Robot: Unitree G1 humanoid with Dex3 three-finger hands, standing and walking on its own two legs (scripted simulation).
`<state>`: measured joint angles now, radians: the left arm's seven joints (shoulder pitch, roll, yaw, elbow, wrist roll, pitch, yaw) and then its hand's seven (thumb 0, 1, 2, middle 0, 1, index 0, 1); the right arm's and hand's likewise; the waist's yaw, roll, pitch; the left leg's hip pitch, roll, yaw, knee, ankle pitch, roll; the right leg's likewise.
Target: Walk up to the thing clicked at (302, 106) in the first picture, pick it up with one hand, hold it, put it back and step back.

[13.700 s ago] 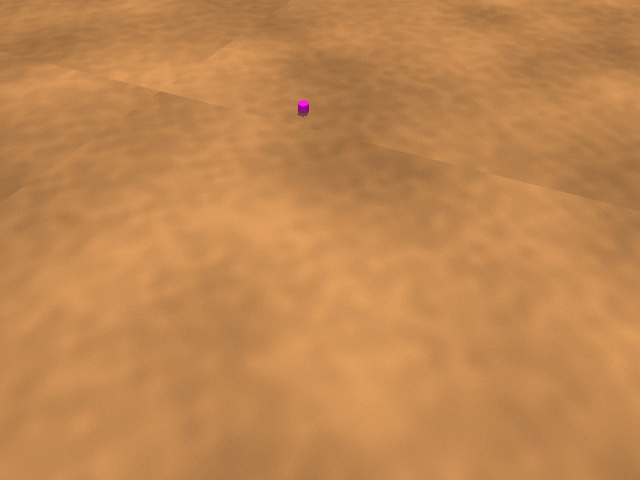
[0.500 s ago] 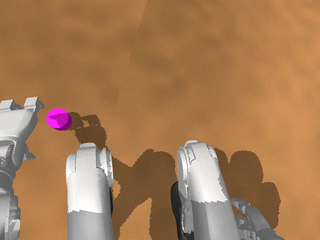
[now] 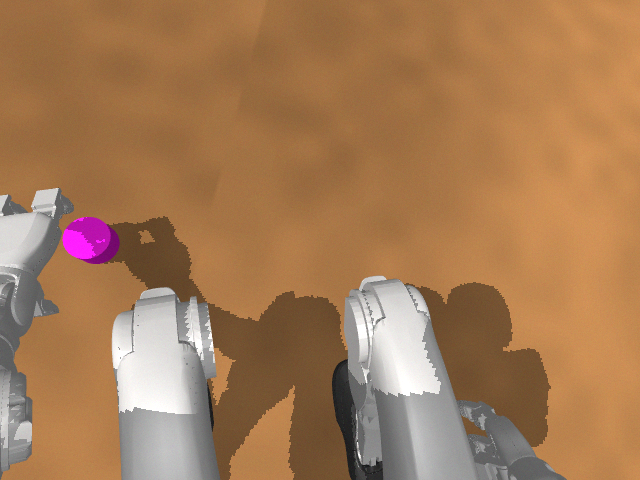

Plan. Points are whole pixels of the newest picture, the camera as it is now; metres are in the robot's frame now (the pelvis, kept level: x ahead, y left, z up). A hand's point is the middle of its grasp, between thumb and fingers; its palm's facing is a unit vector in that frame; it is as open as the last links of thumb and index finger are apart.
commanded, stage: approach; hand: left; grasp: from above
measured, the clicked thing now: (92, 241) +0.42 +0.32 -0.29
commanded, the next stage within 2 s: close in in 0.36 s
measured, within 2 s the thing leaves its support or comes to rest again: neither
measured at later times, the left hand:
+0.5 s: hand (55, 222) +0.42 +0.33 -0.19, palm faces -0.47 -0.10 -0.88, open 14.1 cm
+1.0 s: hand (88, 249) +0.40 +0.31 -0.25, palm faces -0.38 -0.12 -0.92, open 14.1 cm
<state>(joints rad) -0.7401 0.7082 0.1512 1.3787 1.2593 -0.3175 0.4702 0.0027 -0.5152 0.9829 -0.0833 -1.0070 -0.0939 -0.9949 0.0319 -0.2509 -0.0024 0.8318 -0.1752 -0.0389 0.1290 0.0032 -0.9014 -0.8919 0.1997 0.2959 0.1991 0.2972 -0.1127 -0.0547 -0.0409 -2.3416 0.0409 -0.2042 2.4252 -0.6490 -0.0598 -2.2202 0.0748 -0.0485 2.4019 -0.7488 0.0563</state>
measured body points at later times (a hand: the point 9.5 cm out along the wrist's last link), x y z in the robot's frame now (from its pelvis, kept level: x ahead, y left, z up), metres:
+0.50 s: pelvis +0.00 +0.00 -0.01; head +0.25 +0.06 +0.37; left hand +0.44 +0.33 -0.14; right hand +0.07 -0.26 -0.13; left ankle +0.08 +0.15 -0.28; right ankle +0.09 -0.13 -0.28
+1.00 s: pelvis +0.00 +0.01 -0.03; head +0.24 +0.12 +0.34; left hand +0.42 +0.32 -0.20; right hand +0.11 -0.27 -0.11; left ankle +0.08 +0.15 -0.28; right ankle +0.09 -0.12 -0.28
